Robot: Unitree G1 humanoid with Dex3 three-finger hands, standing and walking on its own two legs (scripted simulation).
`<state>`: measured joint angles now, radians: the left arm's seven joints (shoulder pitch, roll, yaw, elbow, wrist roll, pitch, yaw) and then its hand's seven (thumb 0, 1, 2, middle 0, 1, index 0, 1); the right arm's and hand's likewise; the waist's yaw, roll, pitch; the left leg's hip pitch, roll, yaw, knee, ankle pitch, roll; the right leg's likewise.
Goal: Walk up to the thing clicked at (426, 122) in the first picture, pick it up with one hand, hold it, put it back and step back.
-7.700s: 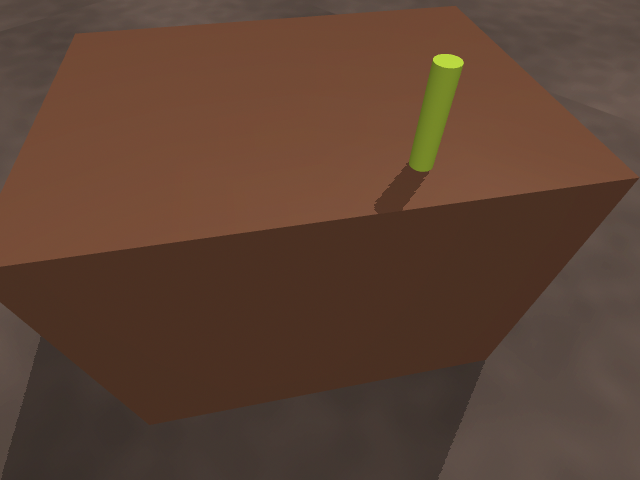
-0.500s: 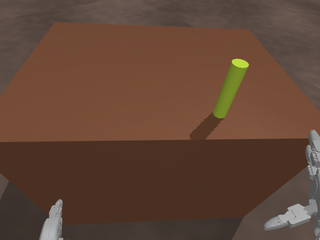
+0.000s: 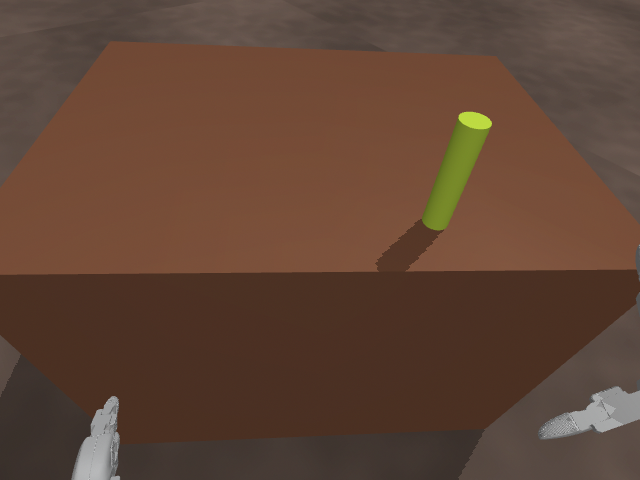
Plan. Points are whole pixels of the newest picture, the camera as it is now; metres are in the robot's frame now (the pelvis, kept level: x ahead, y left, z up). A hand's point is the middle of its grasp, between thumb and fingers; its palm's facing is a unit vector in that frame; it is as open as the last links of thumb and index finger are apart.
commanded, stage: rise first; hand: right
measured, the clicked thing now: (452, 176) +0.49 -0.21 +0.12
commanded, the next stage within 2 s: go down in 0.30 s
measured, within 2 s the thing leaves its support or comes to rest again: neither
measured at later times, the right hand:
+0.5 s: hand (597, 327) +0.19 -0.23 +0.19, palm faces +0.38 +0.82 -0.43, open 17.3 cm
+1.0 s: hand out of the picture +0.28 -0.32 +0.20, palm faces +0.30 +0.92 -0.24, open 17.3 cm
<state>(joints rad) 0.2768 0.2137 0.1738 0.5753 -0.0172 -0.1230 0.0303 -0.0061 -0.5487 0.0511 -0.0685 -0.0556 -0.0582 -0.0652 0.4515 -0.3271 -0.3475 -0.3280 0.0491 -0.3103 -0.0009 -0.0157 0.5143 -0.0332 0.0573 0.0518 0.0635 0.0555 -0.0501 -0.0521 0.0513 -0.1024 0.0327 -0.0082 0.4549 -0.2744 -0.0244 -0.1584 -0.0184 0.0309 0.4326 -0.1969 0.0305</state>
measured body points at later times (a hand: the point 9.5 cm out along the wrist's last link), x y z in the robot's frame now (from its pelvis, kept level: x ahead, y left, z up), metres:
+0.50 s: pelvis +0.01 +0.00 +0.00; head +0.00 +0.03 +0.45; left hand +0.17 +0.27 -0.09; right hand +0.17 -0.27 +0.21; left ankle -0.01 +0.13 -0.74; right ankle +0.03 -0.14 -0.74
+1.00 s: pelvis +0.01 +0.00 +0.00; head -0.01 +0.02 +0.45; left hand +0.17 +0.26 -0.09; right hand +0.26 -0.37 +0.22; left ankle -0.01 +0.13 -0.74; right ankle +0.03 -0.14 -0.74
